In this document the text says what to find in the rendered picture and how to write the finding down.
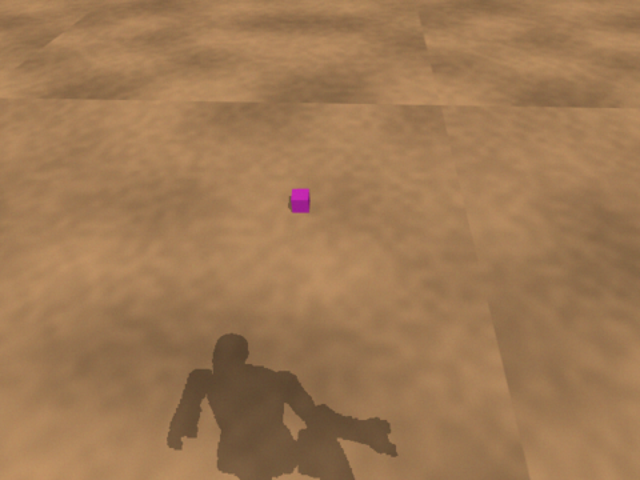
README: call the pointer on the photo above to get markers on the cube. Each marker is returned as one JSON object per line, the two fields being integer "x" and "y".
{"x": 300, "y": 201}

